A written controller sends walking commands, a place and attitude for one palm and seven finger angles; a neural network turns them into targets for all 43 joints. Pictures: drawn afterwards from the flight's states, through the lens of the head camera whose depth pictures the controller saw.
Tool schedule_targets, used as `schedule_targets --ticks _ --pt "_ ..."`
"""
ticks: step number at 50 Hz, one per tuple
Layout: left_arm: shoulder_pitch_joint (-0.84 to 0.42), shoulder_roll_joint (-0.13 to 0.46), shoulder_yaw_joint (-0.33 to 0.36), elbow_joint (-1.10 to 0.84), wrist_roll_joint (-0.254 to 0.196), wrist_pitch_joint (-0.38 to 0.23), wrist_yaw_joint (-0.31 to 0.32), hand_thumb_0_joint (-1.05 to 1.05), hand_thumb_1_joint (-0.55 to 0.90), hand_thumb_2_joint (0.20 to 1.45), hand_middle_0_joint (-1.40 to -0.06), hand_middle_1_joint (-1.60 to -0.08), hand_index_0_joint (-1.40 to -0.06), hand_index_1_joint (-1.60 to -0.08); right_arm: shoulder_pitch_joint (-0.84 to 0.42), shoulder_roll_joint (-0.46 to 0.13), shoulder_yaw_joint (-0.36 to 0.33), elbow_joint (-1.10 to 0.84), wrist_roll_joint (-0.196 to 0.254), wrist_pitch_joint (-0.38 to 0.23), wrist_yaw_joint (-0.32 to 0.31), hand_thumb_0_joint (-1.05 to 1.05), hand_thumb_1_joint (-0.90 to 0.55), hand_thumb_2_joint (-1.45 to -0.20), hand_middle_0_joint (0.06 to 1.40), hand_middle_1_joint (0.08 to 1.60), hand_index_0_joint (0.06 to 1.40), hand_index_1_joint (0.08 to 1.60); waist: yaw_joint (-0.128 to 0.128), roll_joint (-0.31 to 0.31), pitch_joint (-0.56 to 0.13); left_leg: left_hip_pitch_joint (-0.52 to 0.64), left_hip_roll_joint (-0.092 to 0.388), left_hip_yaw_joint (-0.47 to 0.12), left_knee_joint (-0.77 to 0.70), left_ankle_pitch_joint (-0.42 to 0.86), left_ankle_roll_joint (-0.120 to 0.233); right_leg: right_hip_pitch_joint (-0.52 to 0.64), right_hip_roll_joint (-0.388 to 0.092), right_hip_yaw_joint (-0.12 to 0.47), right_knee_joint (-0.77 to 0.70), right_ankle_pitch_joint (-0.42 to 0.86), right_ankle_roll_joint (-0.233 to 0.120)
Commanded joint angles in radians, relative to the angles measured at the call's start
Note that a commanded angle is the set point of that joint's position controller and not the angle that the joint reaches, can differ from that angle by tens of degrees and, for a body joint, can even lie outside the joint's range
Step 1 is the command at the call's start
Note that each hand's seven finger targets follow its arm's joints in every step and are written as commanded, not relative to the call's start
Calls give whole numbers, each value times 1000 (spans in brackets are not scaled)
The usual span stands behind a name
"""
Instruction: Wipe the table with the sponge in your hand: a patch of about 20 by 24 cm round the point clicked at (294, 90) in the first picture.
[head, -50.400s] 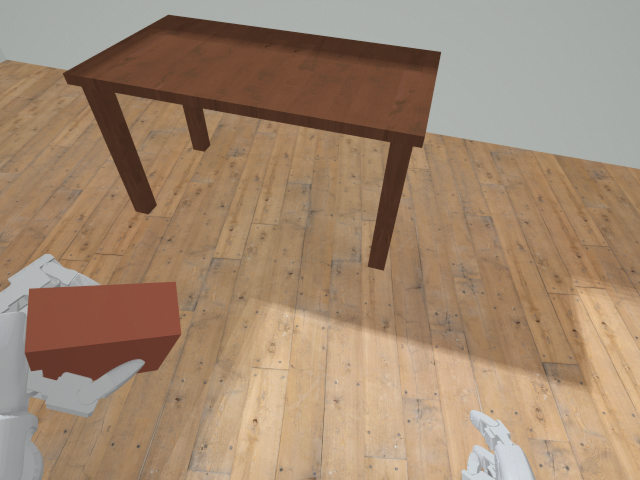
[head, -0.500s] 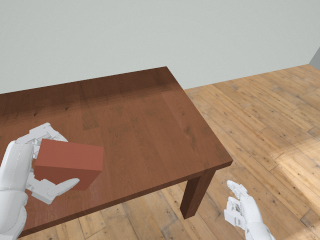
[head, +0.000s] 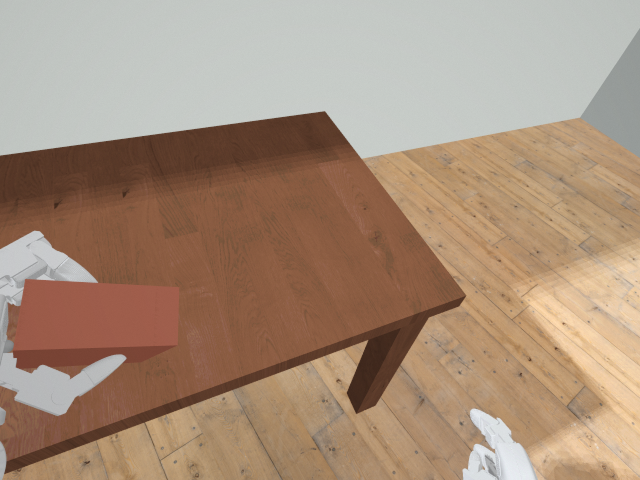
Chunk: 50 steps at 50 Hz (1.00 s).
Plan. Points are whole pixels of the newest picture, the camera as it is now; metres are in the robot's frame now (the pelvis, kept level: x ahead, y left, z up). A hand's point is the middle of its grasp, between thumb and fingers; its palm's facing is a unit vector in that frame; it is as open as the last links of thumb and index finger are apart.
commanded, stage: step back with the hand held close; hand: left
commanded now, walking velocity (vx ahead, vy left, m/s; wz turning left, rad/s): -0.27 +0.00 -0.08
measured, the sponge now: (115, 328) +0.22 +0.22 +0.13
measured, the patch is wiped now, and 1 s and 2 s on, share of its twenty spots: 1.00 1.00 1.00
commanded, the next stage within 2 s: stop stepping back and stand still in 0.84 s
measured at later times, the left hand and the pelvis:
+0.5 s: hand out of the picture +0.12 +0.25 +0.16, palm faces +0.37 -0.86 -0.34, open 9.5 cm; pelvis -0.09 +0.00 -0.01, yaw +3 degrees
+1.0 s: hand out of the picture -0.05 +0.23 +0.17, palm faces +0.32 -0.89 -0.32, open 9.5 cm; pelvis -0.26 -0.01 +0.00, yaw -1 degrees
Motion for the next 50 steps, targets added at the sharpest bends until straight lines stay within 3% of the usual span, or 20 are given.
schedule_targets --ticks 1,3,10,12,14,16,19,21,23,25,28,30,35,40,41,42,43,45,46,50 --pt "-51 103 66 -208 -27 -84 5 0 100 1300 -1200 -1600 -1200 -1600 -111 -157 -71 -120 4 -60 -8 0 -900 -900 200 300 200 300 13 175 -169 249 227 -257 -182 218 -19 0 -39 6 -92 124 -18" --pt "-64 100 46 -227 -25 -73 4 0 100 1300 -1200 -1600 -1200 -1600 -120 -162 -78 -118 11 -59 -3 0 -900 -900 200 300 200 300 16 149 -206 321 235 -232 -175 285 -23 -32 -32 5 -65 61 -10" --pt "-95 178 141 -264 -7 -52 11 0 100 1300 -1200 -1600 -1200 -1600 -146 -168 -83 -140 1 -47 -8 0 -900 -900 200 300 200 300 11 128 -141 -23 249 -251 -229 -254 20 142 -38 25 -23 111 -4" --pt "-115 136 98 -238 -11 -52 9 0 100 1300 -1200 -1600 -1200 -1600 -149 -156 -85 -156 11 -35 -8 0 -900 -900 200 300 200 300 2 35 -78 -80 185 -178 -83 -381 -11 60 -124 96 -96 169 -48" --pt "-138 129 57 -245 -30 -61 24 0 100 1300 -1200 -1600 -1200 -1600 -125 -138 -88 -142 17 -24 -10 0 -900 -900 200 300 200 300 -12 -87 -88 125 71 -61 333 -251 -91 -246 -334 252 -238 202 -168" --pt "-160 133 41 -275 -35 -59 32 0 100 1300 -1200 -1600 -1200 -1600 -126 -111 -76 -150 23 -3 -5 0 -900 -900 200 300 200 300 -35 -104 -122 107 91 -40 462 -204 -105 -205 -411 239 -182 541 -200" --pt "-155 163 70 -230 -30 -53 39 0 100 1300 -1200 -1600 -1200 -1600 -145 -104 -58 -152 17 20 -13 0 -900 -900 200 300 200 300 -30 2 -51 37 128 -7 266 -202 -93 -140 -375 167 -93 681 -133" --pt "-96 158 84 -239 -29 -51 42 0 100 1300 -1200 -1600 -1200 -1600 -143 -124 -68 -156 21 20 -22 0 -900 -900 200 300 200 300 -24 89 -86 81 168 -21 -25 68 -76 -75 -290 95 28 646 -70" --pt "-74 165 122 -278 -35 -61 44 0 100 1300 -1200 -1600 -1200 -1600 -138 -150 -92 -166 24 6 -17 0 -900 -900 200 300 200 300 -2 176 -167 180 314 -165 -101 405 -13 -115 -117 6 131 311 7" --pt "-40 191 147 -358 -27 -62 32 0 100 1300 -1200 -1600 -1200 -1600 -119 -129 -89 -159 -8 -16 2 0 -900 -900 200 300 200 300 -8 300 -241 338 376 -280 -132 701 29 -269 -45 4 337 -110 20" --pt "-60 126 107 -367 -32 -43 40 0 100 1300 -1200 -1600 -1200 -1600 -83 -128 -95 -118 -1 -56 22 0 -900 -900 200 300 200 300 0 165 -185 347 371 -168 -121 683 36 -290 -58 42 378 -120 23" --pt "-74 127 95 -384 -21 -28 47 0 100 1300 -1200 -1600 -1200 -1600 -96 -132 -88 -118 2 -73 26 0 -900 -900 200 300 200 300 4 227 -178 325 358 -128 -143 601 14 -218 -63 3 284 -75 28" --pt "-81 134 105 -284 -10 -16 46 0 100 1300 -1200 -1600 -1200 -1600 -114 -151 -82 -115 -1 -86 11 0 -900 -900 200 300 200 300 -2 263 -102 82 338 -151 -258 -12 9 -27 -20 -39 147 -24 30" --pt "-89 145 127 -239 -10 -64 21 0 100 1300 -1200 -1600 -1200 -1600 -127 -150 -75 -123 3 -93 6 0 -900 -900 200 300 200 300 5 198 -97 -17 283 -127 -119 -280 -18 112 -29 -47 -127 185 14" --pt "-90 110 86 -224 -17 -77 14 0 100 1300 -1200 -1600 -1200 -1600 -117 -121 -70 -117 15 -81 10 0 -900 -900 200 300 200 300 4 73 -112 37 217 -49 57 -250 -59 50 -107 -8 -212 270 -27" --pt "-111 103 33 -224 -24 -81 11 0 100 1300 -1200 -1600 -1200 -1600 -99 -114 -91 -127 31 -74 5 0 -900 -900 200 300 200 300 4 -194 -120 81 83 76 397 -273 -139 -83 -278 150 -244 360 -127" --pt "-133 128 36 -227 -28 -86 16 0 100 1300 -1200 -1600 -1200 -1600 -138 -122 -102 -144 41 -76 -3 0 -900 -900 200 300 200 300 16 -320 -87 46 43 38 715 -324 -146 -222 -435 296 -294 462 -217" --pt "-159 150 83 -223 -29 -77 16 0 100 1300 -1200 -1600 -1200 -1600 -170 -77 -60 -149 13 -50 4 0 -900 -900 200 300 200 300 0 -138 -58 -66 108 -40 810 -333 -133 -199 -416 226 -205 562 -218" --pt "-166 132 66 -219 -31 -78 16 0 100 1300 -1200 -1600 -1200 -1600 -171 -53 -42 -152 9 -29 0 0 -900 -900 200 300 200 300 -26 -73 -25 -64 131 -29 723 -310 -130 -181 -385 166 -185 570 -176" --pt "-140 156 103 -173 -22 -71 38 0 100 1300 -1200 -1600 -1200 -1600 -108 -107 -70 -146 29 -35 -21 0 -900 -900 200 300 200 300 -37 -19 -97 129 148 2 191 -284 -75 -161 -348 134 -77 345 -112"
